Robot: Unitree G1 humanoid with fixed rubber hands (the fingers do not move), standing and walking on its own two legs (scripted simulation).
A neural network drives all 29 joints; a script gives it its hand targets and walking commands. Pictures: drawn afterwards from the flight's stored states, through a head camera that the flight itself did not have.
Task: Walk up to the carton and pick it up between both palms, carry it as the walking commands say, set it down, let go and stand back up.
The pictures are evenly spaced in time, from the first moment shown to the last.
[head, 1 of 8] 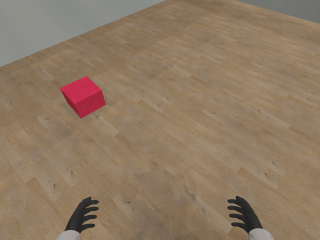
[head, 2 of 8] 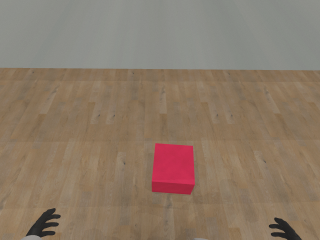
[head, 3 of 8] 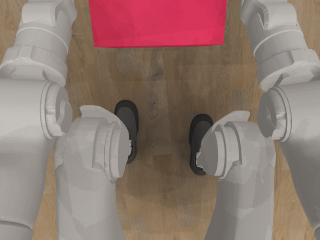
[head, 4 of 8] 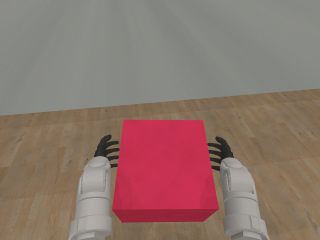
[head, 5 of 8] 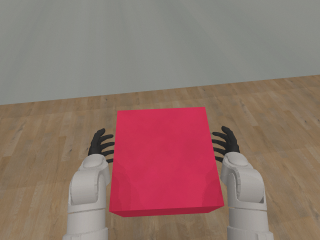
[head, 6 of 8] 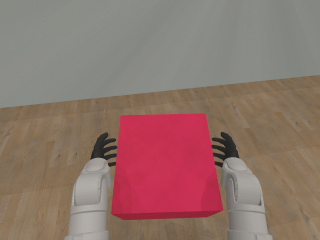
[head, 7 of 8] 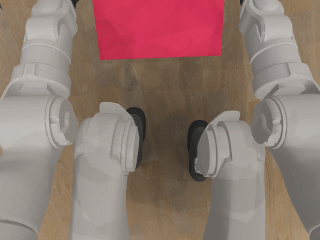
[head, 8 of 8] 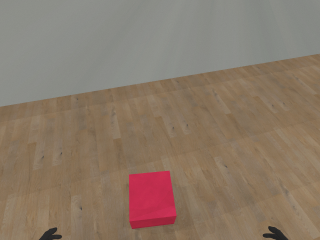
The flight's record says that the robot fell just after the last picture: no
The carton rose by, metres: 0.71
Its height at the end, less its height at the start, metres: +0.00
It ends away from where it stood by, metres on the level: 0.91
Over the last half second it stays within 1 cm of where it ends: yes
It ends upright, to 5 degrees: yes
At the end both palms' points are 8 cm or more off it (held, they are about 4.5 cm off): yes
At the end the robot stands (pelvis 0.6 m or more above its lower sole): yes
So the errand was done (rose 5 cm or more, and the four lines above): yes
